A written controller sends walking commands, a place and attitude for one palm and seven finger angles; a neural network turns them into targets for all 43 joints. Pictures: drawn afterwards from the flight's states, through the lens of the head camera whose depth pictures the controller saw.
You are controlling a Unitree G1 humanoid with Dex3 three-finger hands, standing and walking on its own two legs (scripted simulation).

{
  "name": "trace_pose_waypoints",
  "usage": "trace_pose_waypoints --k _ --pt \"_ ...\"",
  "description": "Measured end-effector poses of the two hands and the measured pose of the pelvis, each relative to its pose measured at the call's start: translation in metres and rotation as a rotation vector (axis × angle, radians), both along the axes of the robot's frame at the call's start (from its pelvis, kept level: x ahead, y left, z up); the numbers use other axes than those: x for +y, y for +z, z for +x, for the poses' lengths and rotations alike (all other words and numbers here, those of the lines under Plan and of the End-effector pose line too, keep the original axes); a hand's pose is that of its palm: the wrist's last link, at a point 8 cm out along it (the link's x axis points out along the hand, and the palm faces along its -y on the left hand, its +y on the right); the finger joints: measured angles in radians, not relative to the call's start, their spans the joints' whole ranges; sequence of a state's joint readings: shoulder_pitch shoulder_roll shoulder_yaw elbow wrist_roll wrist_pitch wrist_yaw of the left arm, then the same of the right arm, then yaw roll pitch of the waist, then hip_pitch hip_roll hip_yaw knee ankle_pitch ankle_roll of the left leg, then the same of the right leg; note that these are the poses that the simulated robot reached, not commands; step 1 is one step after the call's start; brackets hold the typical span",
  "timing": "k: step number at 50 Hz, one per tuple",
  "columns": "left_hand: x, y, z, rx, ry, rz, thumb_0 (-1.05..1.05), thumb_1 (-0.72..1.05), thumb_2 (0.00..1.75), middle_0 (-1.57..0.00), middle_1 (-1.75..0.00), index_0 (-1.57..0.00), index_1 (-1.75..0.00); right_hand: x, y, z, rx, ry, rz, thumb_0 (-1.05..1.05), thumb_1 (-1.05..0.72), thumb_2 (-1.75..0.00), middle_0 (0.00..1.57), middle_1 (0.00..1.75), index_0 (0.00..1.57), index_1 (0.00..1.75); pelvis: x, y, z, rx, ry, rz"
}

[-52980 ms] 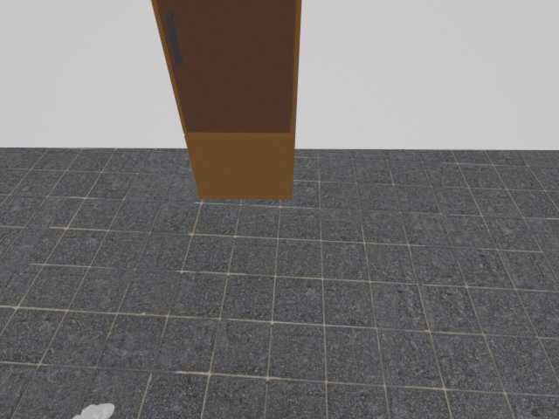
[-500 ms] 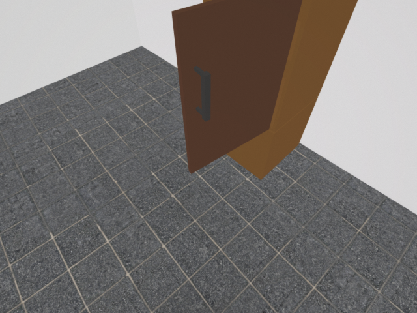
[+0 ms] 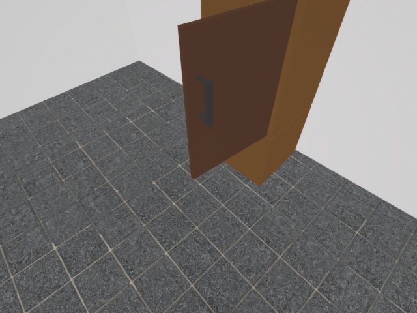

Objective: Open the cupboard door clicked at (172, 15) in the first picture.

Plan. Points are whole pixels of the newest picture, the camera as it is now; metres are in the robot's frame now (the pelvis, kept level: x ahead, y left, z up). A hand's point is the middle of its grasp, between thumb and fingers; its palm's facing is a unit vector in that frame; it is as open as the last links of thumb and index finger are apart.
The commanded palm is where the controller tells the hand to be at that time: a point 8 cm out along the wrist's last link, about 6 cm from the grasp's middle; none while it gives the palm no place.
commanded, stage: let the arm hang, fingers relaxed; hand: left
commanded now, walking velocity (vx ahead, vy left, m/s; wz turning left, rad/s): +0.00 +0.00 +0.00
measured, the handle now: (204, 101) +0.67 +0.05 +0.03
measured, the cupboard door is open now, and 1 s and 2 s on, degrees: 81 81 81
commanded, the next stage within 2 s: look to check the result in 0.14 s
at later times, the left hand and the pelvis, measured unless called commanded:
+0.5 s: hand out of the picture +0.05 +0.22 -0.17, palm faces +0.02 -0.96 -0.26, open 7.4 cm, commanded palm none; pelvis +0.01 +0.01 +0.00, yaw +0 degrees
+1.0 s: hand out of the picture +0.11 +0.24 -0.15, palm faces +0.00 -0.95 -0.33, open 7.4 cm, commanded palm none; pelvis +0.03 +0.01 +0.01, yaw +1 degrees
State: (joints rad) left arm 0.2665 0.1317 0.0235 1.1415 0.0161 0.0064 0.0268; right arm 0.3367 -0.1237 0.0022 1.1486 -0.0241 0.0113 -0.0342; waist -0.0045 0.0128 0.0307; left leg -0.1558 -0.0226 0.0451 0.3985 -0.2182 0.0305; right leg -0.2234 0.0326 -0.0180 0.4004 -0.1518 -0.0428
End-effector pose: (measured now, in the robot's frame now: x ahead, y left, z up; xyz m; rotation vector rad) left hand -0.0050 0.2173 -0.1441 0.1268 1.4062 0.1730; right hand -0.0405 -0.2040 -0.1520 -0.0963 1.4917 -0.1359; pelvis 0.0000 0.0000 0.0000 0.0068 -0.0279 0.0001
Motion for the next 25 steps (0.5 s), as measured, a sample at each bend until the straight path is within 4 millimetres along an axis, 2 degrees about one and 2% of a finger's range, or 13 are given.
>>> trace_pose_waypoints --k 5,10,25 --pt "0.006 0.0 0.0 0.006 -0.001 0.005 0.01 0.91 0.9 -0.2 -0.3 -0.2 -0.3 -0.001 0.001 -0.001 0.009 -0.002 -0.01 0.0 -0.91 -0.9 0.2 0.3 0.2 0.3 0.004 0.0 0.001 0.0 0.0 0.001" --pt "0.014 0.001 0.004 0.002 -0.006 0.015 0.01 0.9 0.9 -0.2 -0.3 -0.2 -0.3 -0.006 0.002 0.009 -0.008 0.005 -0.028 0.0 -0.91 -0.9 0.2 0.3 0.2 0.3 0.006 0.0 0.003 -0.004 0.001 -0.001" --pt "0.046 0.011 0.045 -0.07 -0.041 0.076 0.01 0.9 0.9 -0.2 -0.3 -0.2 -0.3 -0.035 0.01 0.072 -0.124 0.062 -0.094 0.0 -0.91 -0.9 0.2 0.3 0.2 0.3 0.01 0.002 0.011 -0.003 0.007 -0.002"
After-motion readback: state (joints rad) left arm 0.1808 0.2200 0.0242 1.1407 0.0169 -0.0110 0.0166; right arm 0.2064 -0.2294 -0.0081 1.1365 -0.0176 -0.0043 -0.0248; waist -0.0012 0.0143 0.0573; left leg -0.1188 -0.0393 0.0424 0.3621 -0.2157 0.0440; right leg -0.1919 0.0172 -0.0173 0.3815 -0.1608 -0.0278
